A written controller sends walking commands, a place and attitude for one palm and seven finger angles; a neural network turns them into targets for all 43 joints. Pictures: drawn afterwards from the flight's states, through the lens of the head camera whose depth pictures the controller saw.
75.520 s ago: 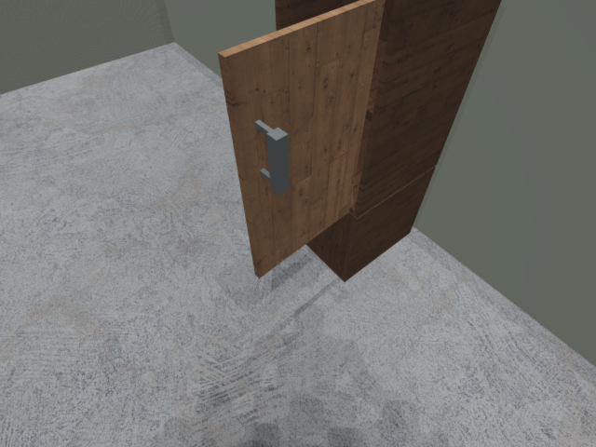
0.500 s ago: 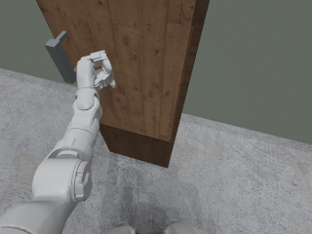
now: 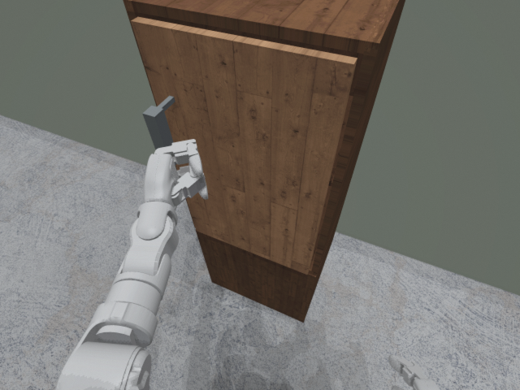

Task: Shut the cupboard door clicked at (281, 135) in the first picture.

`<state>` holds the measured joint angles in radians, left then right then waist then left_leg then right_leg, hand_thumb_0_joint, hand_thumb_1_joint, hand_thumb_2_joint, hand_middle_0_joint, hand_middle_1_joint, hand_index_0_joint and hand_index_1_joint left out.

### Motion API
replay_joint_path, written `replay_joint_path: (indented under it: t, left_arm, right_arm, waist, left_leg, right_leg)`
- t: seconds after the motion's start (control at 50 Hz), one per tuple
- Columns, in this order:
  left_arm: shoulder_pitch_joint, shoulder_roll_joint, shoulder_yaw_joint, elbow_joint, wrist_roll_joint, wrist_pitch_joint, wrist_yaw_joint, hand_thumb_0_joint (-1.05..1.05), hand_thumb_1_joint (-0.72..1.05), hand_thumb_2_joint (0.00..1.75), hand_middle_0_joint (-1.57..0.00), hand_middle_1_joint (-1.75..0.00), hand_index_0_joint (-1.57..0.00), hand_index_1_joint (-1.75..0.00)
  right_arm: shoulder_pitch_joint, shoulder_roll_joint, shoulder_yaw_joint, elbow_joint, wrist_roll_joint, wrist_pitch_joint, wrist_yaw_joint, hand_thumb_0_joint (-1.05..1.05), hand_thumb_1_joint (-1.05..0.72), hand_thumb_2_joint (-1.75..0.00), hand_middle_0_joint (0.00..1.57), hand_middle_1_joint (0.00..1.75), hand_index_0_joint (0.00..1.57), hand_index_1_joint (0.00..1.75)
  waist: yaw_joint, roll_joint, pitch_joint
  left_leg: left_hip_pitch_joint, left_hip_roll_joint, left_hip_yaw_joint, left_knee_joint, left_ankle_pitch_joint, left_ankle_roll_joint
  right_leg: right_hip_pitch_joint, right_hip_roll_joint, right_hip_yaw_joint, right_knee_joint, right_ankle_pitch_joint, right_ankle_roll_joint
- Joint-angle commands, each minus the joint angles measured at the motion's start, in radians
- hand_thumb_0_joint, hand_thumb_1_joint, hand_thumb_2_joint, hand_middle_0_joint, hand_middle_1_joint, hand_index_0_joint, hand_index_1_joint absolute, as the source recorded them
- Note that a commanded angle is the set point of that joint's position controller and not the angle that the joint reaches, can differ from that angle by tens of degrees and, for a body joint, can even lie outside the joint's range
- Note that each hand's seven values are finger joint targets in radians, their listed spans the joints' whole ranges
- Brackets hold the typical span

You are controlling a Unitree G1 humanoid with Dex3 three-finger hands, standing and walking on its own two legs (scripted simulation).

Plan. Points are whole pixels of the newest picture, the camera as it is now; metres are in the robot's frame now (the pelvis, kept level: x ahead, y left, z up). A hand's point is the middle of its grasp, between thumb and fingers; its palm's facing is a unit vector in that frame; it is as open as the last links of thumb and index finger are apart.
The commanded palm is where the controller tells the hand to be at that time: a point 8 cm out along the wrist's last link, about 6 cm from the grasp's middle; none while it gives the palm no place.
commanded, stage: draw the hand back to the body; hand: left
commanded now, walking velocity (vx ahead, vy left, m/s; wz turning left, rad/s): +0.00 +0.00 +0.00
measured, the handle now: (169, 132) +0.55 +0.18 +0.09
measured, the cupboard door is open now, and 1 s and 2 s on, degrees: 0 0 0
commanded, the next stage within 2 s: step back with the hand held close in 1.38 s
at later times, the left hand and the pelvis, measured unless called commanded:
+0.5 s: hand (112, 240) +0.28 +0.18 +0.15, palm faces +0.12 -0.97 -0.20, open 3.1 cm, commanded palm +0.24 +0.24 +0.16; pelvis -0.01 +0.01 +0.03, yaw +1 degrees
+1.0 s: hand out of the picture +0.18 +0.30 +0.18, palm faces +0.44 -0.81 -0.39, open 6.1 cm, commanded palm +0.13 +0.34 +0.21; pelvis +0.00 +0.04 +0.03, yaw +2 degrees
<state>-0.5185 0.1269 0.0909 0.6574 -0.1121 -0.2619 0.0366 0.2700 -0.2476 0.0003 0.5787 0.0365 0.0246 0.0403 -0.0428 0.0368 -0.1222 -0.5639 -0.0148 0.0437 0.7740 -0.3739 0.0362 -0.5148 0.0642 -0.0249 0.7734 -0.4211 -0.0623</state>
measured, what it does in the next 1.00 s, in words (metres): stands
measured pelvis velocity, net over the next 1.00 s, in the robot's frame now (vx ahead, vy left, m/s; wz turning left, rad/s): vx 0.00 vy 0.04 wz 0.03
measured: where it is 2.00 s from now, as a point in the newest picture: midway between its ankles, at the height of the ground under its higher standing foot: outside the picture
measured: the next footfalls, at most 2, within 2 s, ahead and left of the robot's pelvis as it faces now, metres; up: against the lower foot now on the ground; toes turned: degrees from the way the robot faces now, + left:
none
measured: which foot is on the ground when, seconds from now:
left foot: down 0.00-1.00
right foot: down 0.00-1.00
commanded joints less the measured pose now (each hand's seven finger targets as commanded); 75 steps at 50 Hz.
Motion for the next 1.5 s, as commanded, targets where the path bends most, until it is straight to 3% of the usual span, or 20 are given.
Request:
replay_joint_path:
  t: [0.0,0.04,0.06,0.1,0.12,0.2,0.28,0.3,0.36,0.42,0.46,0.5,0.56,0.62,0.76,0.96,1.06,1.18,1.3,1.48]
  left_arm:
    - [-0.237,0.167,0.041,-0.361,-0.051,0.008,-0.057,0.00,0.90,0.90,-1.30,-1.50,-1.30,-1.50]
    - [-0.191,0.166,0.031,-0.473,-0.069,0.026,-0.077,0.00,0.90,0.90,-1.30,-1.50,-1.30,-1.50]
    - [-0.175,0.140,-0.011,-0.512,-0.074,0.036,-0.090,0.00,0.90,0.90,-1.30,-1.50,-1.30,-1.50]
    - [-0.125,0.147,-0.014,-0.567,-0.089,0.056,-0.103,0.00,0.90,0.90,-1.30,-1.50,-1.30,-1.50]
    - [-0.115,0.142,-0.029,-0.589,-0.092,0.067,-0.108,0.00,0.90,0.90,-1.30,-1.50,-1.30,-1.50]
    - [-0.046,0.188,0.006,-0.646,-0.108,0.126,-0.115,0.00,0.90,0.90,-1.27,-1.47,-1.27,-1.47]
    - [0.076,0.248,0.069,-0.763,-0.122,0.158,-0.127,0.00,0.90,0.90,-1.16,-1.35,-1.16,-1.35]
    - [0.098,0.271,-0.008,-0.836,-0.035,0.147,-0.072,0.00,0.90,0.90,-1.13,-1.32,-1.13,-1.32]
    - [0.260,0.298,0.046,-0.840,-0.013,0.175,-0.011,0.00,0.90,0.90,-1.05,-1.23,-1.05,-1.23]
    - [0.304,0.280,0.033,-0.920,0.003,0.181,0.008,0.00,0.90,0.90,-0.97,-1.14,-0.97,-1.14]
    - [0.364,0.303,0.059,-0.943,0.007,0.186,0.019,0.00,0.90,0.90,-0.92,-1.08,-0.92,-1.08]
    - [0.376,0.293,0.053,-0.993,0.013,0.186,0.027,0.00,0.90,0.90,-0.86,-1.02,-0.86,-1.02]
    - [0.445,0.327,0.096,-1.036,0.017,0.188,0.039,0.00,0.90,0.90,-0.78,-0.93,-0.78,-0.93]
    - [0.519,0.332,0.121,-1.108,0.019,0.183,0.048,0.00,0.90,0.90,-0.69,-0.84,-0.69,-0.84]
    - [0.712,0.383,0.229,-1.167,0.018,0.182,0.054,0.00,0.90,0.90,-0.50,-0.63,-0.50,-0.63]
    - [0.907,0.457,0.384,-1.277,0.013,0.162,0.075,0.00,0.90,0.90,-0.23,-0.33,-0.23,-0.33]
    - [0.873,0.393,0.320,-1.254,0.023,0.163,0.078,0.00,0.90,0.90,-0.20,-0.30,-0.20,-0.30]
    - [0.869,0.418,0.341,-1.281,0.026,0.154,0.085,0.00,0.90,0.90,-0.20,-0.30,-0.20,-0.30]
    - [0.896,0.428,0.362,-1.276,0.022,0.156,0.082,0.00,0.90,0.90,-0.20,-0.30,-0.20,-0.30]
    - [0.910,0.420,0.359,-1.274,0.019,0.149,0.078,0.00,0.90,0.90,-0.20,-0.30,-0.20,-0.30]
  right_arm:
    - [-0.018,-0.126,-0.035,-0.150,0.026,-0.015,-0.021,0.00,-0.90,-0.90,0.20,0.30,0.20,0.30]
    - [-0.049,-0.121,-0.032,-0.165,0.033,-0.019,-0.030,0.00,-0.90,-0.90,0.20,0.30,0.20,0.30]
    - [-0.060,-0.122,-0.028,-0.171,0.036,-0.023,-0.035,0.00,-0.90,-0.90,0.20,0.30,0.20,0.30]
    - [-0.081,-0.118,-0.024,-0.167,0.042,-0.035,-0.045,0.00,-0.90,-0.90,0.20,0.30,0.20,0.30]
    - [-0.090,-0.119,-0.021,-0.166,0.043,-0.039,-0.050,0.00,-0.90,-0.90,0.20,0.30,0.20,0.30]
    - [-0.131,-0.121,-0.008,-0.170,0.048,-0.052,-0.071,0.00,-0.90,-0.90,0.20,0.30,0.20,0.30]
    - [-0.169,-0.115,0.003,-0.187,0.047,-0.068,-0.082,0.00,-0.90,-0.90,0.20,0.30,0.20,0.30]
    - [-0.203,-0.082,0.007,-0.181,0.039,-0.057,-0.092,0.00,-0.90,-0.90,0.20,0.30,0.20,0.30]
    - [-0.206,-0.089,0.008,-0.164,0.029,-0.039,-0.104,0.00,-0.90,-0.90,0.20,0.30,0.20,0.30]
    - [-0.223,-0.081,0.018,-0.168,0.025,-0.031,-0.105,0.00,-0.90,-0.90,0.20,0.30,0.20,0.30]
    - [-0.228,-0.087,0.015,-0.161,0.020,-0.034,-0.109,0.00,-0.90,-0.90,0.20,0.30,0.20,0.30]
    - [-0.234,-0.082,0.021,-0.163,0.017,-0.035,-0.108,0.00,-0.90,-0.90,0.20,0.30,0.20,0.30]
    - [-0.239,-0.090,0.016,-0.155,0.009,-0.045,-0.111,0.00,-0.90,-0.90,0.20,0.30,0.20,0.30]
    - [-0.241,-0.086,0.018,-0.155,0.005,-0.054,-0.105,0.00,-0.90,-0.90,0.20,0.30,0.20,0.30]
    - [-0.241,-0.095,0.002,-0.144,-0.001,-0.071,-0.099,0.00,-0.90,-0.90,0.20,0.30,0.20,0.30]
    - [-0.227,-0.097,-0.010,-0.140,0.005,-0.103,-0.099,0.00,-0.90,-0.90,0.20,0.30,0.20,0.30]
    - [-0.216,-0.108,-0.017,-0.126,0.002,-0.121,-0.100,0.00,-0.90,-0.90,0.20,0.30,0.20,0.30]
    - [-0.213,-0.103,-0.018,-0.124,-0.001,-0.131,-0.104,0.00,-0.90,-0.90,0.20,0.30,0.20,0.30]
    - [-0.219,-0.094,-0.011,-0.123,-0.003,-0.130,-0.102,0.00,-0.90,-0.90,0.20,0.30,0.20,0.30]
    - [-0.218,-0.094,-0.016,-0.130,-0.002,-0.130,-0.103,0.00,-0.90,-0.90,0.20,0.30,0.20,0.30]
  waist:
    - [0.018,-0.113,-0.292]
    - [0.025,-0.082,-0.298]
    - [0.012,-0.087,-0.268]
    - [0.015,-0.050,-0.230]
    - [0.004,-0.069,-0.204]
    - [0.020,-0.049,-0.151]
    - [0.051,-0.038,-0.181]
    - [0.050,-0.042,-0.102]
    - [0.057,-0.087,-0.057]
    - [0.050,-0.009,-0.037]
    - [0.057,-0.020,-0.020]
    - [0.053,0.019,-0.012]
    - [0.061,0.003,-0.002]
    - [0.068,0.046,-0.021]
    - [0.085,-0.003,0.025]
    - [0.102,0.063,0.041]
    - [0.081,0.035,0.092]
    - [0.094,0.026,0.025]
    - [0.100,0.064,0.070]
    - [0.098,0.033,0.060]
  left_leg:
    - [0.219,-0.015,-0.026,-0.071,0.324,0.022]
    - [0.260,-0.013,-0.026,-0.087,0.319,0.021]
    - [0.276,-0.011,-0.033,-0.091,0.319,0.026]
    - [0.304,-0.004,-0.041,-0.110,0.291,0.023]
    - [0.310,-0.002,-0.049,-0.122,0.275,0.024]
    - [0.316,-0.004,-0.058,-0.161,0.204,0.021]
    - [0.345,-0.004,-0.063,-0.192,0.239,0.018]
    - [0.351,0.001,-0.081,-0.243,0.231,0.011]
    - [0.367,0.010,-0.077,-0.288,0.227,0.015]
    - [0.434,0.016,-0.080,-0.334,0.229,0.011]
    - [0.449,0.020,-0.086,-0.358,0.229,0.010]
    - [0.476,0.024,-0.092,-0.383,0.226,0.006]
    - [0.491,0.027,-0.096,-0.403,0.243,0.006]
    - [0.516,0.030,-0.105,-0.414,0.287,-0.001]
    - [0.499,0.038,-0.112,-0.418,0.331,-0.006]
    - [0.461,0.048,-0.132,-0.424,0.306,-0.021]
    - [0.456,0.049,-0.139,-0.428,0.275,-0.020]
    - [0.474,0.044,-0.134,-0.421,0.300,-0.020]
    - [0.453,0.043,-0.123,-0.419,0.322,-0.029]
    - [0.459,0.041,-0.108,-0.417,0.305,-0.016]
  right_leg:
    - [0.233,-0.056,0.069,-0.134,0.657,0.091]
    - [0.241,-0.054,0.065,-0.152,0.624,0.085]
    - [0.227,-0.052,0.061,-0.161,0.600,0.085]
    - [0.195,-0.045,0.047,-0.183,0.506,0.069]
    - [0.183,-0.043,0.043,-0.196,0.467,0.065]
    - [0.182,-0.047,0.044,-0.238,0.341,0.056]
    - [0.250,-0.051,0.038,-0.243,0.367,0.047]
    - [0.248,-0.083,0.083,-0.306,0.363,0.059]
    - [0.295,-0.080,0.073,-0.353,0.351,0.067]
    - [0.309,-0.071,0.055,-0.381,0.301,0.049]
    - [0.322,-0.062,0.049,-0.408,0.287,0.047]
    - [0.331,-0.063,0.043,-0.418,0.272,0.041]
    - [0.350,-0.057,0.039,-0.441,0.282,0.040]
    - [0.381,-0.059,0.031,-0.433,0.316,0.034]
    - [0.388,-0.054,0.022,-0.447,0.339,0.036]
    - [0.403,-0.051,0.016,-0.436,0.308,0.033]
    - [0.358,-0.053,0.014,-0.435,0.285,0.035]
    - [0.396,-0.060,0.016,-0.422,0.295,0.034]
    - [0.393,-0.059,0.015,-0.429,0.306,0.031]
    - [0.389,-0.061,0.020,-0.438,0.298,0.036]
